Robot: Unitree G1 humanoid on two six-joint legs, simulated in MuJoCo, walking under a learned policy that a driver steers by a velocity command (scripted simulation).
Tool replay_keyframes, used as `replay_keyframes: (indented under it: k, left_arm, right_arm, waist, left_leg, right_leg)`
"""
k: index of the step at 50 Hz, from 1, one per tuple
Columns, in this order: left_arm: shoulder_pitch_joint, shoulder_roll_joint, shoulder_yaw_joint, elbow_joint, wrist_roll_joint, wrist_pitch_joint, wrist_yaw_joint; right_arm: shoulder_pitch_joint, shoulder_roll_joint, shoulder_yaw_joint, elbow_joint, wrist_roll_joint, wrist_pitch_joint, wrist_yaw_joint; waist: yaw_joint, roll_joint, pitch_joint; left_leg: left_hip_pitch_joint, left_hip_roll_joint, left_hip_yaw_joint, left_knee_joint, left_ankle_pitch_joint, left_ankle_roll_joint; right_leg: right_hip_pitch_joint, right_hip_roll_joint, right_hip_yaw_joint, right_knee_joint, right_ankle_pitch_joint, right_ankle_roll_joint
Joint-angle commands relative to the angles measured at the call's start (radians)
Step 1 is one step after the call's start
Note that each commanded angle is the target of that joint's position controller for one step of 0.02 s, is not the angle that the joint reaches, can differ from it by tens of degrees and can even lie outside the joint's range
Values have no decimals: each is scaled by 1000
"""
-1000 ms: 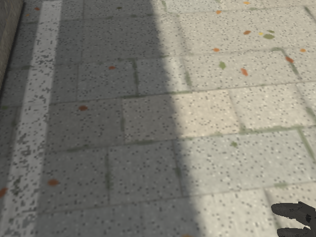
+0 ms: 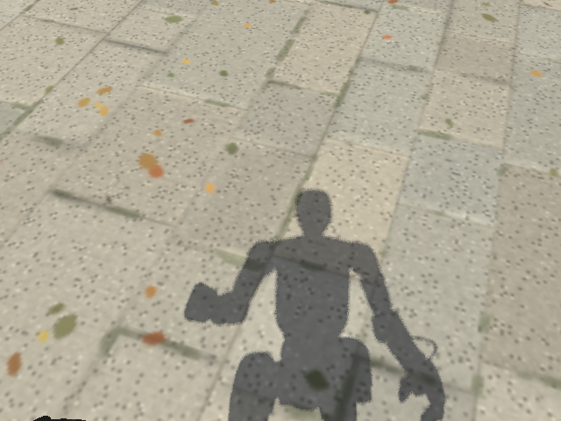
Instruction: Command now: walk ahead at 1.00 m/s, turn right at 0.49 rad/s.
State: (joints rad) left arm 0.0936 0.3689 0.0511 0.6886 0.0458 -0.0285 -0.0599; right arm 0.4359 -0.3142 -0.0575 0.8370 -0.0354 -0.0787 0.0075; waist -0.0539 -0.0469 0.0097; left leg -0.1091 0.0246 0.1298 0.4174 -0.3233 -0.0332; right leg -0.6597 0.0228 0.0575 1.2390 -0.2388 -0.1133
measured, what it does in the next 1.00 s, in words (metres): walks ahead, turning right: right foot, then left foot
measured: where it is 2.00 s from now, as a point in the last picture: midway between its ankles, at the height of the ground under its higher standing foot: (412, 244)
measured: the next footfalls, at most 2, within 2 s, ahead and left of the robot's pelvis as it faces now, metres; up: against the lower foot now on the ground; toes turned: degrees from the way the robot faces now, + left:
right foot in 0.20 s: +0.38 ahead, -0.07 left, +0.00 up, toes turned -5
left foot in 0.60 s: +0.84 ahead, +0.04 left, +0.00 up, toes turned -15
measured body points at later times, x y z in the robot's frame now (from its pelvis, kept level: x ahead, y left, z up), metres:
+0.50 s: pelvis +0.48 -0.03 +0.00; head +0.51 -0.03 +0.45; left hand +0.44 +0.26 -0.12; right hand +0.66 -0.30 -0.08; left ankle +0.69 +0.11 -0.68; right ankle +0.34 -0.07 -0.73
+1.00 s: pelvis +0.75 -0.07 -0.01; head +0.76 -0.13 +0.44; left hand +1.07 +0.07 -0.06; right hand +0.72 -0.39 -0.13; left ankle +0.80 +0.05 -0.73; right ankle +0.78 -0.20 -0.73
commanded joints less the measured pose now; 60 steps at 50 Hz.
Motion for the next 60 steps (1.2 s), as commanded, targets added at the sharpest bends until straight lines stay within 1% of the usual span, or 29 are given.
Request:
replay_keyframes:
  k: [1,6,9,10,11,12,13,15,18,22,24,27,28,30,31,32,33,34,36,39,43,49,50,51,52,53,54,55,60]
  left_arm:
    - [-82,-34,-37,-115,3,-9,-19]
    - [-202,-38,-57,-138,1,-20,-34]
    - [133,41,-21,-32,8,-22,7]
    - [318,88,4,30,9,-23,25]
    - [359,166,28,57,13,-21,47]
    - [332,219,40,27,12,-16,56]
    - [326,173,44,47,-6,-18,62]
    - [260,91,31,92,-15,-44,65]
    - [229,-4,1,120,-30,-69,70]
    - [260,13,6,152,-43,-88,64]
    - [280,50,21,170,-56,-93,58]
    - [346,102,38,205,-66,-86,55]
    - [389,58,33,191,-114,-67,72]
    - [261,110,46,150,-81,-35,82]
    - [291,-27,11,103,-33,-22,84]
    - [514,-70,-10,94,-79,-22,77]
    - [487,40,12,95,-87,0,78]
    - [352,74,29,54,-100,16,82]
    - [296,53,43,34,-93,43,96]
    - [268,-44,32,-17,-97,83,100]
    - [209,-32,39,-50,-79,80,65]
    - [121,64,94,-103,-74,107,32]
    - [184,90,113,-87,-66,101,43]
    - [268,198,148,-79,-60,90,66]
    - [202,292,149,-128,-33,78,74]
    - [181,238,137,-154,-29,49,58]
    - [154,217,125,-156,-38,28,54]
    - [116,183,117,-155,-62,25,61]
    - [68,129,96,-193,-73,33,92]
  right_arm:
    - [-38,-65,1,-33,9,-39,12]
    - [50,-143,-3,27,20,-35,4]
    - [42,-226,-13,36,20,-6,-20]
    - [0,-220,-10,19,22,4,-24]
    - [37,-95,12,-14,-2,6,-11]
    - [114,-52,21,-75,38,0,1]
    - [-43,-134,5,-106,35,-7,-7]
    - [-91,-84,20,-106,29,-8,-2]
    - [-70,-44,28,-97,-12,33,22]
    - [-356,-11,50,-217,-18,28,39]
    - [-377,16,64,-220,-7,9,45]
    - [-355,-47,45,-215,0,11,17]
    - [-410,-108,11,-260,47,-23,-7]
    - [-144,-156,-10,-203,40,-37,-29]
    - [0,-198,-9,-168,14,-28,-36]
    - [-4,-199,-4,-183,-20,-28,-13]
    - [-112,-153,-11,-241,-6,-11,-15]
    - [-204,-83,2,-253,5,3,-25]
    - [-292,-46,10,-222,17,10,-32]
    - [-414,-53,-6,-205,15,0,-25]
    - [-474,-110,-38,-190,37,9,-36]
    - [-476,-125,-55,-160,77,52,-27]
    - [-456,-105,-52,-149,78,58,-23]
    - [-408,-83,-48,-150,55,66,-15]
    - [-377,-48,-32,-208,19,67,-14]
    - [-424,-94,-40,-202,28,62,-13]
    - [-472,-107,-44,-213,50,55,-16]
    - [-469,-100,-46,-194,40,52,-28]
    - [-436,-93,-56,-175,42,35,-1]
  waist:
    - [64,123,90]
    - [58,109,117]
    - [241,198,-105]
    - [334,180,-183]
    - [249,-8,-270]
    - [161,-157,-420]
    - [200,-9,-306]
    - [107,76,-36]
    - [9,25,19]
    - [29,35,170]
    - [41,49,137]
    - [54,27,47]
    - [34,101,-4]
    - [-146,-5,-161]
    - [-123,168,-339]
    - [-35,447,-599]
    - [-43,299,-603]
    - [-38,233,-406]
    - [34,122,-153]
    - [96,162,-27]
    - [100,148,-115]
    - [114,111,-63]
    - [142,58,-78]
    - [160,-185,-49]
    - [57,-340,-153]
    - [114,-163,-257]
    - [100,-88,-198]
    - [75,-10,-144]
    - [45,-50,-147]
  left_leg:
    - [-12,225,-148,-295,338,131]
    - [21,215,33,-366,853,134]
    - [102,247,51,133,1362,125]
    - [-32,213,60,433,1203,113]
    - [-283,108,27,805,219,111]
    - [-573,-26,-120,1099,-188,97]
    - [-690,13,-198,1095,-69,116]
    - [-663,78,-180,945,9,100]
    - [-522,130,-181,794,-19,58]
    - [-542,118,-108,441,175,2]
    - [-313,38,-62,238,419,13]
    - [-169,-49,-68,136,500,53]
    - [-91,-65,-154,76,433,43]
    - [209,21,-172,70,586,54]
    - [491,278,-379,237,1066,110]
    - [705,556,-775,177,1131,324]
    - [603,499,-742,109,883,317]
    - [436,431,-542,73,829,279]
    - [125,345,-349,-2,792,254]
    - [-156,314,-161,-145,659,244]
    - [-134,289,1,-131,639,229]
    - [-83,302,87,39,403,132]
    - [-113,259,116,185,398,96]
    - [-298,142,153,500,80,17]
    - [-587,-28,26,823,-405,-49]
    - [-627,-24,-181,893,-357,-30]
    - [-647,-14,-208,875,-264,2]
    - [-639,6,-224,811,-180,11]
    - [-446,-34,-203,502,1,-7]
  right_leg:
    - [-122,-38,42,-187,104,7]
    - [180,29,-164,-543,182,-46]
    - [545,113,-159,-593,32,-96]
    - [785,68,-89,-690,40,-121]
    - [1010,-161,183,-659,-188,-117]
    - [1169,-394,734,-822,-293,-223]
    - [1099,-328,669,-906,-206,-203]
    - [781,-259,420,-956,58,-179]
    - [534,-168,290,-1038,128,-159]
    - [384,-83,185,-1147,311,-177]
    - [322,-52,122,-1122,613,-131]
    - [480,-58,146,-979,840,-57]
    - [506,-83,229,-849,749,-18]
    - [445,-22,214,-505,689,52]
    - [270,89,134,-120,-114,112]
    - [77,164,175,261,-492,144]
    - [62,54,168,321,-389,165]
    - [8,0,88,267,-318,174]
    - [-6,-71,33,210,-265,193]
    - [110,-143,-4,-49,-232,192]
    - [272,-142,-56,-371,97,145]
    - [375,-76,-150,-594,104,46]
    - [470,-43,-144,-658,134,9]
    - [608,-148,113,-799,579,-83]
    - [753,-335,538,-825,592,-310]
    - [733,-368,604,-911,348,-321]
    - [686,-338,545,-934,230,-265]
    - [630,-284,472,-931,158,-197]
    - [460,-157,424,-1014,-339,-133]
Velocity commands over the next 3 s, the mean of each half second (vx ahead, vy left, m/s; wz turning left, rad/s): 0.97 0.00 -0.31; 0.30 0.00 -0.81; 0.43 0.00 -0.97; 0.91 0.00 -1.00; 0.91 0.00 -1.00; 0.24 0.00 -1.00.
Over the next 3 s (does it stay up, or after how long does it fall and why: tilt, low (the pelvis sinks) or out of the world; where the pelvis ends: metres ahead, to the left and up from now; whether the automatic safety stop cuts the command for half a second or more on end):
stays up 0.78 -1.20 0.00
